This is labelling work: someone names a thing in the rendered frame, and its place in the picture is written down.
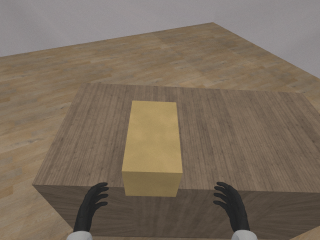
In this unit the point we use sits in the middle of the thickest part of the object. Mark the pedestal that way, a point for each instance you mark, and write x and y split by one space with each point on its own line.
265 144

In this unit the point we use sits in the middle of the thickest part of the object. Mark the right robot hand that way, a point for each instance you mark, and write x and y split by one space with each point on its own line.
234 206

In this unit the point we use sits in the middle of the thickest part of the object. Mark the left robot hand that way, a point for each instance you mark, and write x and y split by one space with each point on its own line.
88 207

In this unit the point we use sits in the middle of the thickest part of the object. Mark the robot right forearm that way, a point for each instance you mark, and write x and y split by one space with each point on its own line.
244 235

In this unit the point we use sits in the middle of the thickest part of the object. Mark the carton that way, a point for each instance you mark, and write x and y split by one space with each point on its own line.
152 163

